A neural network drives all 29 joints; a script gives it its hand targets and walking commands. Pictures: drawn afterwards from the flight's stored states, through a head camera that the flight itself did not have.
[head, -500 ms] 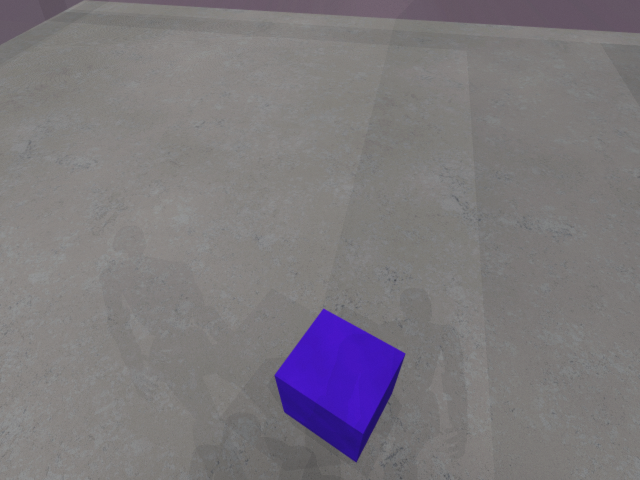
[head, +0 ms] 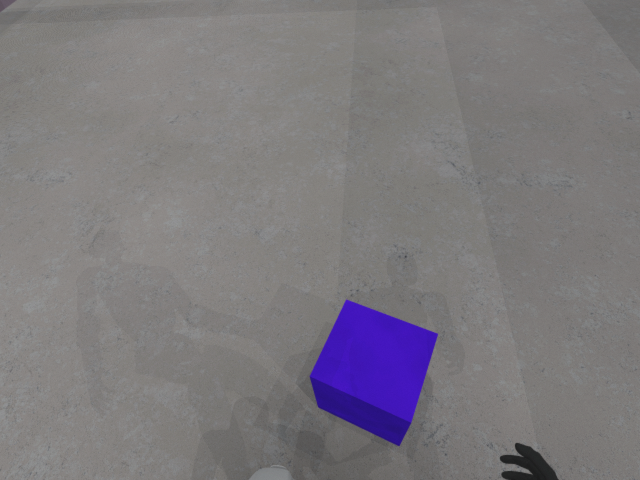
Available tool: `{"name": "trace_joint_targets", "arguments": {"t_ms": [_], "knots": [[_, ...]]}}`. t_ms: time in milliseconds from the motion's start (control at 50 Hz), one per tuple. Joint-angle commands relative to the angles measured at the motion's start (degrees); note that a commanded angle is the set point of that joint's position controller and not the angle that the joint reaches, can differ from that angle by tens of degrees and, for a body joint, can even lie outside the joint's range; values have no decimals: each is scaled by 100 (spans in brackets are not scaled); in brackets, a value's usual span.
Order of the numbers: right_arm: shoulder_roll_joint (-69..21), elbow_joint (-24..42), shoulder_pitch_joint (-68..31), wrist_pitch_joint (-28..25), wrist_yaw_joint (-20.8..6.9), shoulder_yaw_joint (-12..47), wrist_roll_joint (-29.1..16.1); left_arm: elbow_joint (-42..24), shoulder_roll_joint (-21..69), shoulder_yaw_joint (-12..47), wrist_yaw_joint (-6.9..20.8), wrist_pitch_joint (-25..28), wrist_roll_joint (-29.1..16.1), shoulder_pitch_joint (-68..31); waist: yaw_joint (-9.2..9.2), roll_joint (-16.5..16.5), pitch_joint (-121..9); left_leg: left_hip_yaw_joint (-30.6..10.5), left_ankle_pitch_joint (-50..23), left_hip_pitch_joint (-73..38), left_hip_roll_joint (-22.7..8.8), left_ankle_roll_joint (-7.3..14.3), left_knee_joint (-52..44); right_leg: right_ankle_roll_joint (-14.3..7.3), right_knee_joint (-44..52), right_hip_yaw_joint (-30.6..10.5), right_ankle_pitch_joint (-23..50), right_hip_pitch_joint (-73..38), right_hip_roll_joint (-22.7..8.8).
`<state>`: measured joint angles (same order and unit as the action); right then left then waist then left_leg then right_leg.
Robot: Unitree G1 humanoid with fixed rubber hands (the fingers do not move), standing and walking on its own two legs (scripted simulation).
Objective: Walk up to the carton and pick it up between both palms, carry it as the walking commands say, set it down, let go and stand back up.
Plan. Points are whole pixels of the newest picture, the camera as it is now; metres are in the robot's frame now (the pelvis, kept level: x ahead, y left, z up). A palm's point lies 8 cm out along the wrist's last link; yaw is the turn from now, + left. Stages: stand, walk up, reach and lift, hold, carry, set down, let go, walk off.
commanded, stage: walk up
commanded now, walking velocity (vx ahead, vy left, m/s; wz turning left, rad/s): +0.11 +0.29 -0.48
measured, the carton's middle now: (373, 373) +0.46 -0.03 -0.63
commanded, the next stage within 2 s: none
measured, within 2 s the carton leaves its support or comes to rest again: neither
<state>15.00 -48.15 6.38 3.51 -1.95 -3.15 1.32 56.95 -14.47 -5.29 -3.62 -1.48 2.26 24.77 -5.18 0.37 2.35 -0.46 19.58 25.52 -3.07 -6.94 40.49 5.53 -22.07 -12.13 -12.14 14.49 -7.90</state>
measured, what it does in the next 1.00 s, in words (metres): steps on the spot, turning right: left foot, then right foot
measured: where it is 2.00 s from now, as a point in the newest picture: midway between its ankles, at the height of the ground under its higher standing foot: outside the picture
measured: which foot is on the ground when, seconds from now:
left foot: up 0.00-0.04, down 0.06-0.74, up 0.76-1.00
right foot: down 0.00-0.04, up 0.06-0.72, down 0.74-1.00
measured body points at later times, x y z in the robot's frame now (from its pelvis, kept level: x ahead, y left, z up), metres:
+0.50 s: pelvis +0.06 +0.12 +0.00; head +0.12 +0.11 +0.45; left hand +0.29 +0.29 -0.13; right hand -0.02 -0.12 -0.14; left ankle +0.04 +0.20 -0.74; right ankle +0.03 +0.02 -0.70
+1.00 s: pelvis +0.05 +0.04 +0.00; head +0.08 +0.03 +0.45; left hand +0.20 +0.26 -0.14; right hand +0.05 -0.24 -0.14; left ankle +0.07 +0.17 -0.71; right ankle +0.04 -0.06 -0.74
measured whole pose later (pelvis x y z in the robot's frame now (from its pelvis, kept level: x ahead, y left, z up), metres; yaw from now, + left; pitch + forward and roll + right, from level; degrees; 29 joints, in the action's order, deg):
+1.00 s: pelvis +0.05 +0.04 +0.00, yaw -17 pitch +0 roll +0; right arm 15.6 -53.1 11.5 2.9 0.0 -2.9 1.1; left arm 53.1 -12.4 -1.7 -1.1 -0.5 1.9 11.9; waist -1.0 0.0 2.9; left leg 2.5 26.5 16.7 -1.8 -0.6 41.0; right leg -1.6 -22.7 2.7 -10.5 11.9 -0.1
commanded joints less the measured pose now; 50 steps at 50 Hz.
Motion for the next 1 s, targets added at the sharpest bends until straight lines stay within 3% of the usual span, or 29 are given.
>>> {"name": "trace_joint_targets", "arguments": {"t_ms": [0,20,40,60,80,120,160,200,240,300,320,340,380,480,560,580,640,660,680,700,720,740,760,800,880,920,940,960,980], "knots": [[982,-186,1653,-238,102,-217,72,-688,-743,-56,1,20,-13,-793,1213,-1090,-779,-373,-1,-2921,-795,395,-2689,-382,-1829,637,-1707,2124,565],[1528,-217,1806,-278,162,-323,121,-967,-443,36,-5,14,50,-907,1146,-2621,-744,-1747,50,-2581,-2003,510,-2945,-203,-3592,901,-2872,2939,951],[1460,-65,1513,-254,163,-291,156,-1077,-534,-7,-8,-63,32,-944,923,-2087,-310,-1819,602,-1978,-2212,497,-3112,-249,-4120,634,-2456,3095,497],[1245,165,920,-222,202,-200,124,-1121,-614,-18,68,-93,-46,-733,649,-1416,-190,-1512,1313,-1567,-2086,634,-3196,-281,-4147,686,-1564,2948,376],[1040,159,698,-282,221,-170,69,-962,-636,-63,173,-48,-37,-896,637,-821,-91,-1116,644,-1421,-1662,498,-2987,-310,-4054,728,-1228,2561,252],[688,81,597,-376,241,-114,61,-835,-639,-74,314,-54,-60,-719,404,-1134,-245,-309,-1502,-1471,-1054,737,-2507,-321,-4229,948,-914,2073,277],[503,134,923,-445,317,-18,75,-855,-454,-34,357,-101,-41,-509,405,-854,-561,90,-3197,-2042,-1154,851,-2262,-356,-4363,1234,-766,2037,411],[411,89,1031,-531,330,17,60,-928,-273,13,374,-137,-47,-809,383,-817,-333,90,-4102,-1910,-1291,1024,-2202,-357,-4403,1283,-560,2000,486],[492,88,1216,-525,333,38,86,-1171,-168,94,389,-167,-75,-1372,509,-917,-128,-4,-3947,-1789,-1360,1194,-2255,-385,-3886,1394,-656,1879,500],[522,-31,1451,-449,342,73,67,-1289,-50,253,445,-154,-133,-1890,661,-1041,-85,240,-4717,-2433,-1312,1327,-1998,-444,-2855,1601,-733,1918,590],[562,-60,1595,-465,336,67,76,-1350,-57,270,455,-113,-147,-2026,723,-1085,-161,111,-4958,-2467,-1437,1369,-1953,-496,-2641,1588,-816,1701,627],[656,-130,1854,-512,338,52,94,-1267,-83,235,458,-136,-149,-2102,876,-784,-193,-245,-5402,-2603,-1787,1463,-1926,-445,-2577,1647,-985,1703,700],[946,-219,1939,-502,424,-43,69,-1265,-236,151,453,-191,-181,-2179,877,-502,-265,-698,-6552,-3100,-2254,1570,-1728,-387,-2664,1425,-1350,1874,621],[825,-213,1689,-419,390,-73,71,-1283,-178,227,462,-172,-170,-2288,848,-776,-540,-65,-5343,-3119,-1844,1708,-1570,-466,-2427,1451,-966,1594,609],[1079,-397,1966,-354,480,-229,41,-1356,-286,87,536,-262,-138,-2411,944,-637,-422,-324,-6491,-3379,-2317,1814,-1372,-386,-2601,1407,-1332,1849,591],[942,-433,1992,-340,479,-213,55,-1394,-183,116,539,-254,-143,-2466,997,-825,-346,-149,-5999,-3251,-2222,1728,-1356,-395,-2514,1373,-1241,1892,545],[701,-166,970,-248,334,-122,70,-1097,-148,196,476,-147,-209,-1968,579,-1058,-319,1003,-3253,-1834,-1107,1057,-1103,-480,-1068,1681,-169,199,770],[634,-119,905,-211,295,-90,55,-995,-304,143,453,-98,-193,-1750,431,-839,-432,1179,-2065,-1393,-839,887,-810,-583,-323,1804,498,-470,790],[476,-72,1031,-210,256,-37,77,-822,-616,34,424,-35,-95,-1336,273,169,-633,1185,-123,-708,-546,732,-172,-691,228,1338,859,-1274,327],[342,57,1078,-160,256,-12,5,-743,-1112,-27,372,6,0,-961,268,1464,-684,1075,1587,-38,-131,594,830,-1071,478,-498,1546,-1349,-1017],[430,96,949,-75,241,-58,-49,-739,-1242,-18,337,23,-13,-937,320,1556,-572,495,1747,-108,-93,531,1393,-1445,903,-1153,1023,-747,-1504],[467,37,1051,-54,232,-110,-24,-802,-1220,7,305,46,-1,-1233,537,1241,-303,303,1610,-157,-103,531,1552,-1475,1033,-1027,529,-342,-1408],[372,-27,1126,-92,222,-96,-19,-800,-930,65,259,42,-41,-1641,634,1287,-29,187,1355,-122,-170,432,1525,-1537,845,-571,631,-331,-1037],[436,-333,1245,-101,201,-117,-12,-862,-737,89,219,92,-86,-1964,815,857,-106,265,854,-379,-180,476,1193,-1271,628,143,1152,-220,-702],[286,-402,1069,-72,168,-15,15,-674,-553,207,210,187,-24,-1354,598,427,-410,210,705,-938,46,656,145,-1190,643,325,1424,-550,-567],[281,-436,922,-85,202,0,-53,-589,-692,223,235,182,-15,-1300,462,633,-465,252,628,-967,121,677,-88,-1275,582,264,1406,-734,-757],[287,-435,971,-80,225,-1,-41,-574,-726,215,229,169,-50,-1279,480,466,-489,231,621,-932,135,662,-274,-1340,585,34,1362,-754,-914],[290,-459,962,-123,227,-20,-45,-526,-761,239,219,119,-59,-1315,494,671,-378,275,366,-1117,128,609,-435,-1310,531,217,1272,-525,-857],[425,-452,918,-113,259,-78,-99,-533,-890,188,202,103,-101,-1326,480,517,100,280,281,-909,99,551,-650,-1284,312,0,2495,-412,-1068]]}}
